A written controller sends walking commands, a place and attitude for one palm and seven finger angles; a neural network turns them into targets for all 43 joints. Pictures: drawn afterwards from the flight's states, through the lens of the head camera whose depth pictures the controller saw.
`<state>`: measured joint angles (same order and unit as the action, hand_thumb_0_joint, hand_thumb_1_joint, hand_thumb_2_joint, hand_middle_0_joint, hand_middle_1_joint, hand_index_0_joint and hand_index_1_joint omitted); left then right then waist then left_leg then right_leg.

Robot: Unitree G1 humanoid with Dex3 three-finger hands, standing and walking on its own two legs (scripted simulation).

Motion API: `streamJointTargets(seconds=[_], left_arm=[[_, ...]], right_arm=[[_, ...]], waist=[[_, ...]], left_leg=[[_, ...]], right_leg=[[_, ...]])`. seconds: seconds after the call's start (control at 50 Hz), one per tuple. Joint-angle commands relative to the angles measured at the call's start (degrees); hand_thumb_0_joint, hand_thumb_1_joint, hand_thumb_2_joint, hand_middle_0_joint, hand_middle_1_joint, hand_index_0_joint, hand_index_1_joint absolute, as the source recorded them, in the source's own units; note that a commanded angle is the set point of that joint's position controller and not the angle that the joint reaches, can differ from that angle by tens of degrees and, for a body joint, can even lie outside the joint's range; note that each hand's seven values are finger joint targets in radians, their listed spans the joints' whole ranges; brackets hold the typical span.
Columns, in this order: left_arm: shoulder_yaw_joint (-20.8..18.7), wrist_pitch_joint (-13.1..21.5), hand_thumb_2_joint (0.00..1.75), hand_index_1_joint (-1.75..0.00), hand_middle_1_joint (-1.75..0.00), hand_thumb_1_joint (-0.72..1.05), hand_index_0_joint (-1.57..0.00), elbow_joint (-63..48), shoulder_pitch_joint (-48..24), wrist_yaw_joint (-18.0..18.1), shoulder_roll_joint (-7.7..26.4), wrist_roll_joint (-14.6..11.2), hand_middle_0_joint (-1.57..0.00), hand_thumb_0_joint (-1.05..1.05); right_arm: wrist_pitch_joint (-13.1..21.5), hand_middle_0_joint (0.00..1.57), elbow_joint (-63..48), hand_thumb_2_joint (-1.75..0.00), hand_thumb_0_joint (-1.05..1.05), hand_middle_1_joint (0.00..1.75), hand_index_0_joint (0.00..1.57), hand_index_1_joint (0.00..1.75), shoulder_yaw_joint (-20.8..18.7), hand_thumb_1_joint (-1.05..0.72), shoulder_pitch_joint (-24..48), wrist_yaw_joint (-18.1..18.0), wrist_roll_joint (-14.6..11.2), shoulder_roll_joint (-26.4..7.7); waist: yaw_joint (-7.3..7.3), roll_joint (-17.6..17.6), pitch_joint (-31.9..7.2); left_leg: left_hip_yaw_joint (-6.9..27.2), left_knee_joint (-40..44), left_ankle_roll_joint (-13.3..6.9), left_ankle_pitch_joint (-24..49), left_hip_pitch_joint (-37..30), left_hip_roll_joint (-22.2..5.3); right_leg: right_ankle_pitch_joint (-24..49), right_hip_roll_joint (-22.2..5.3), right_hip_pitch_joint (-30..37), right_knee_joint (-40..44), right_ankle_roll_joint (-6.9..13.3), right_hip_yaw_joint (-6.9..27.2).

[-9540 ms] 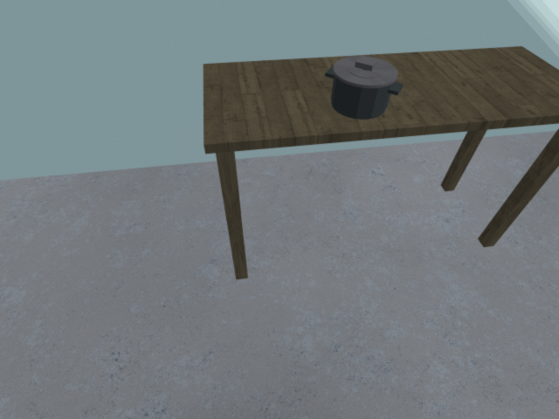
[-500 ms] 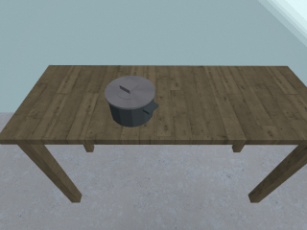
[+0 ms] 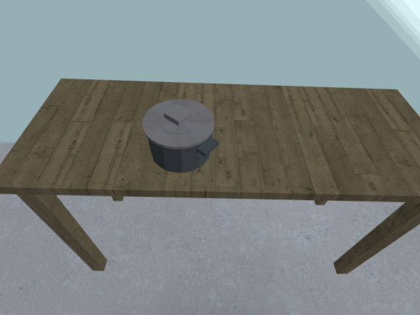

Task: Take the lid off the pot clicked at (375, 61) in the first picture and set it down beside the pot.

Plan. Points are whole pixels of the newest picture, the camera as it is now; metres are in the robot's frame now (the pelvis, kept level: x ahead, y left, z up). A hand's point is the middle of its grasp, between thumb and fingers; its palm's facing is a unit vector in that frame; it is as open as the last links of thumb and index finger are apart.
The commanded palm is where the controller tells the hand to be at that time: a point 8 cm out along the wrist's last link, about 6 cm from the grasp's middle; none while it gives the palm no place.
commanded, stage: look again from close up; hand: left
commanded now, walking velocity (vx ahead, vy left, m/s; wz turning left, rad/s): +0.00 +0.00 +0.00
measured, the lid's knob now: (178, 114) +0.53 +0.11 +0.08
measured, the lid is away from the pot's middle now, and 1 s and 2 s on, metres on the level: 0.00 0.00 0.00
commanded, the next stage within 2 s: shuffle to correct the standing spot in 0.22 s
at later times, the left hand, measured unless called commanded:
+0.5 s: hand out of the picture -0.01 +0.16 -0.18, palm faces +0.02 -0.99 -0.16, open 7.4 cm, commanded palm none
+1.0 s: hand out of the picture +0.09 +0.15 -0.18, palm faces +0.07 -0.98 -0.17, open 7.3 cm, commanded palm none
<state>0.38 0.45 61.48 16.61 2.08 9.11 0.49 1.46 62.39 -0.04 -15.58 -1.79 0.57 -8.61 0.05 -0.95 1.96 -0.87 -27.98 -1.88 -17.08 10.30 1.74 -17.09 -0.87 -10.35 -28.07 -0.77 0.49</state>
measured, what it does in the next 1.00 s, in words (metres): lifts its right foot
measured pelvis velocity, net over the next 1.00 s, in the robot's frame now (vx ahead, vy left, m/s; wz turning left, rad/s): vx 0.08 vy -0.03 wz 0.04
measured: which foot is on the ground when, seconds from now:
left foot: down 0.00-1.00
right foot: down 0.00-0.82, up 0.84-1.00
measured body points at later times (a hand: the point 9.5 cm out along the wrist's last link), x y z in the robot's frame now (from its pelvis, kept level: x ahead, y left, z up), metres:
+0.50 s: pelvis +0.00 -0.01 +0.00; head +0.01 +0.00 +0.45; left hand -0.01 +0.21 -0.16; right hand +0.00 -0.23 -0.16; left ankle -0.02 +0.10 -0.74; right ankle -0.02 -0.13 -0.74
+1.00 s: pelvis +0.08 -0.03 +0.00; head +0.12 +0.00 +0.45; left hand +0.09 +0.20 -0.17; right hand +0.08 -0.24 -0.15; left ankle +0.00 +0.08 -0.74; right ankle +0.07 -0.16 -0.69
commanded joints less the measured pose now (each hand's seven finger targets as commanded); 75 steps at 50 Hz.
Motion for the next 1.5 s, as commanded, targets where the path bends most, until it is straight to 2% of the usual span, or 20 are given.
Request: streamJointTargets(seconds=[0.0, 0.3, 0.46, 0.62, 0.68, 0.72, 0.78, 0.8, 0.82, 0.88, 0.96, 1.04, 1.08, 1.1, 1.18, 1.26, 1.32, 1.4, 1.44, 1.48], left_arm=[[-1.0, 0.7, 0.9, -0.3, -0.3, 0.9, -0.2, -1.3, 4.0, 0.5, 5.5, 0.1, -0.2, 0.0], [-0.8, 0.8, 0.9, -0.3, -0.3, 0.9, -0.2, -0.8, 4.4, 0.3, 5.3, 0.0, -0.2, 0.0], [-1.4, 0.2, 0.9, -0.3, -0.3, 0.9, -0.2, -1.6, 5.2, -0.9, 4.8, 0.8, -0.2, 0.0], [-2.4, 1.7, 0.9, -0.3, -0.3, 0.9, -0.2, -0.1, 9.7, -0.5, 5.3, 0.4, -0.2, 0.0], [-3.3, 1.9, 0.9, -0.3, -0.3, 0.9, -0.2, 0.8, 13.2, 0.0, 7.4, 0.4, -0.2, 0.0], [-3.3, 2.0, 0.9, -0.3, -0.3, 0.9, -0.2, 1.0, 13.4, 0.4, 6.8, 0.8, -0.2, 0.0], [-2.7, 1.8, 0.9, -0.3, -0.3, 0.9, -0.2, -0.6, 7.1, 0.1, 5.3, 0.2, -0.2, 0.0], [-2.2, 2.3, 0.9, -0.3, -0.3, 0.9, -0.2, -1.7, 5.5, -0.2, 3.3, 0.1, -0.2, 0.0], [-1.6, 2.6, 0.9, -0.3, -0.3, 0.9, -0.2, -3.2, 1.6, 0.2, 2.1, -0.1, -0.2, 0.0], [-2.4, 0.6, 0.9, -0.3, -0.3, 0.9, -0.2, -3.6, -0.8, 0.7, 2.5, -0.1, -0.2, 0.0], [-2.5, -0.7, 0.9, -0.3, -0.3, 0.9, -0.2, -4.4, 1.1, -0.1, 1.4, -0.3, -0.2, 0.0], [-3.4, 0.0, 0.9, -0.3, -0.3, 0.9, -0.2, -3.2, 6.2, -0.1, 4.7, -0.2, -0.2, 0.0], [-4.1, 0.7, 0.9, -0.3, -0.3, 0.9, -0.2, -3.0, 7.2, 0.5, 9.5, 0.2, -0.2, 0.0], [-3.8, 0.6, 0.9, -0.3, -0.3, 0.9, -0.2, -3.5, 6.2, 0.6, 10.7, 0.3, -0.2, 0.0], [-3.8, 0.0, 0.9, -0.3, -0.3, 0.9, -0.2, -6.0, -0.2, 1.1, 10.1, 1.0, -0.2, 0.0], [-3.8, -1.2, 0.9, -0.3, -0.3, 0.9, -0.2, -8.4, -2.9, 1.2, 9.1, 0.3, -0.2, 0.0], [-3.2, -2.3, 0.9, -0.3, -0.3, 0.9, -0.2, -8.8, -3.8, 1.0, 5.6, 0.5, -0.2, 0.0], [-3.0, -2.5, 0.9, -0.3, -0.3, 0.9, -0.2, -7.0, 1.7, 1.0, 5.0, 1.0, -0.2, 0.0], [-2.9, -1.6, 0.9, -0.3, -0.3, 0.9, -0.2, -6.9, 1.4, 0.8, 6.4, 1.1, -0.2, 0.0], [-2.9, -1.4, 0.9, -0.3, -0.3, 0.9, -0.2, -7.5, -0.3, 0.4, 7.5, 1.0, -0.2, 0.0]], right_arm=[[0.9, 0.2, -1.6, -0.9, 0.0, 0.3, 0.2, 0.3, -0.7, -0.9, -3.3, -0.4, -0.3, -5.4], [0.6, 0.2, -0.6, -0.9, 0.0, 0.3, 0.2, 0.3, -0.7, -0.9, -2.7, -0.3, -0.4, -5.0], [-0.3, 0.2, -1.2, -0.9, 0.0, 0.3, 0.2, 0.3, -1.8, -0.9, -3.5, 0.3, 0.3, -6.0], [1.3, 0.2, -1.5, -0.9, 0.0, 0.3, 0.2, 0.3, -1.8, -0.9, -5.1, -0.1, 0.1, -3.2], [1.4, 0.2, -2.5, -0.9, 0.0, 0.3, 0.2, 0.3, -1.9, -0.9, -3.2, -0.2, 0.0, -1.6], [1.3, 0.2, -2.8, -0.9, 0.0, 0.3, 0.2, 0.3, -1.9, -0.9, -0.9, -0.2, 0.0, -1.0], [1.9, 0.2, 0.6, -0.9, 0.0, 0.3, 0.2, 0.3, -2.0, -0.9, -8.6, -0.2, 0.2, -1.6], [2.3, 0.2, 2.6, -0.9, 0.0, 0.3, 0.2, 0.3, -3.0, -0.9, -15.2, -0.8, 0.8, -5.9], [2.0, 0.2, 3.9, -0.9, 0.0, 0.3, 0.2, 0.3, -2.8, -0.9, -19.0, -1.3, 0.9, -7.0], [0.9, 0.2, 1.4, -0.9, 0.0, 0.3, 0.2, 0.3, -1.5, -0.9, -10.9, -1.5, 1.1, -4.3], [0.4, 0.2, -1.8, -0.9, 0.0, 0.3, 0.2, 0.3, -1.6, -0.9, -4.0, -1.5, 0.9, -5.9], [-0.4, 0.2, -2.8, -0.9, 0.0, 0.3, 0.2, 0.3, -2.7, -0.9, -3.5, -1.1, -0.3, -6.4], [-1.0, 0.2, -3.7, -0.9, 0.0, 0.3, 0.2, 0.3, -3.1, -0.9, -5.7, -1.0, -1.1, -4.1], [-1.2, 0.2, -3.3, -0.9, 0.0, 0.3, 0.2, 0.3, -3.2, -0.9, -7.4, -0.8, -1.5, -2.2], [-2.3, 0.2, -3.0, -0.9, 0.0, 0.3, 0.2, 0.3, -3.2, -0.9, -6.9, -0.8, -1.1, -1.4], [-1.7, 0.2, -2.6, -0.9, 0.0, 0.3, 0.2, 0.3, -3.1, -0.9, -8.7, -0.3, -0.6, -2.6], [-1.3, 0.2, -5.9, -0.9, 0.0, 0.3, 0.2, 0.3, -2.6, -0.9, -0.2, 0.1, 0.2, -4.1], [-1.5, 0.2, -7.6, -0.9, 0.0, 0.3, 0.2, 0.3, -2.7, -0.9, 2.5, 0.0, 0.4, -5.2], [-1.7, 0.2, -7.2, -0.9, 0.0, 0.3, 0.2, 0.3, -2.9, -0.9, -0.3, 0.1, 0.1, -4.4], [-2.1, 0.2, -6.6, -0.9, 0.0, 0.3, 0.2, 0.3, -2.9, -0.9, -3.3, 0.4, -0.1, -3.6]], waist=[[-0.23, 1.1, 0.7], [-0.39, 1.0, 1.5], [-0.32, 4.1, 7.5], [-0.96, -3.0, 2.0], [-1.91, -10.9, 1.2], [-1.96, -8.0, 3.0], [3.33, 0.2, 1.6], [5.36, 9.8, -2.2], [6.3, 17.9, -0.3], [2.23, 10.2, 5.8], [-0.85, 8.6, 5.0], [-2.72, 7.1, -1.7], [-1.73, -3.7, -6.4], [-0.35, -6.5, -7.2], [-0.05, -16.4, -3.3], [1.53, -3.7, -6.5], [-1.2, 14.3, 1.9], [-3.69, 6.6, 2.6], [-1.85, -0.7, 0.6], [0.12, -0.9, 2.3]], left_leg=[[5.6, 5.0, -0.4, 17.2, -0.5, -6.7], [5.2, 6.4, -0.2, 13.0, -1.1, -6.6], [9.1, 10.4, -2.2, -13.7, 5.5, -7.7], [2.2, -3.1, -1.6, 7.8, 5.0, -4.7], [-3.3, -11.8, 0.3, -3.3, 13.0, -1.7], [-3.2, -10.3, 0.3, -9.4, 13.9, -2.0], [0.4, 4.2, -1.8, 9.9, -5.5, -4.9], [12.4, 3.6, -6.5, 31.2, -15.9, -14.5], [19.0, 6.7, -11.3, 58.5, -18.5, -22.2], [10.9, 5.2, -10.5, 58.1, -9.0, -20.5], [4.4, 6.0, -5.5, 49.4, -3.7, -15.8], [1.9, -2.7, -0.6, 41.4, -4.2, -10.5], [-1.4, -9.1, 2.7, 11.7, 4.5, -4.0], [-2.0, -9.9, 3.1, -6.5, 5.0, -1.8], [-1.9, -11.3, 2.9, -13.6, 5.6, -3.0], [-3.1, 3.6, 2.3, 7.3, -4.8, -4.8], [4.4, 9.5, -3.2, 20.1, 7.4, -13.1], [2.8, 5.8, -3.0, 12.7, 8.2, -10.7], [0.6, 2.2, -0.4, 7.2, 3.4, -7.1], [0.4, 3.5, 0.0, -7.0, 3.2, -5.8]], right_leg=[[14.0, -4.6, -1.0, 3.5, 2.8, 3.1], [12.6, -4.9, -1.3, 5.6, 2.9, 3.9], [-8.7, -1.5, -6.4, 3.1, 3.8, 1.7], [10.0, -5.1, 1.3, 2.6, 6.6, 6.2], [24.0, -11.6, 9.3, 5.2, 11.1, 13.5], [31.4, -12.3, 9.6, 4.0, 13.0, 13.8], [32.6, -4.8, -3.2, -8.5, 7.8, 3.3], [21.9, 0.5, -12.7, -20.7, 4.2, -2.8], [-13.8, 2.4, -21.1, -30.3, 2.8, -3.9], [-17.4, -2.0, -19.9, -31.1, 2.6, 0.7], [-8.7, -2.2, -11.1, -16.2, 1.6, -3.3], [17.9, -1.8, 1.5, 2.1, 1.4, -4.4], [55.2, -13.5, 9.7, -3.4, 7.8, 7.3], [62.9, -18.4, 9.4, -2.1, 10.9, 8.4], [48.0, -17.2, 2.5, 1.4, 12.4, 9.7], [30.6, -12.1, -3.4, -3.3, 6.4, 4.7], [2.4, -4.0, -2.1, -8.8, 1.0, -2.4], [3.8, -3.5, -1.9, -5.9, 1.5, -0.8], [12.1, -6.0, -4.2, 1.2, 2.7, 3.5], [-2.9, -7.9, -9.4, 6.0, 3.3, 6.2]])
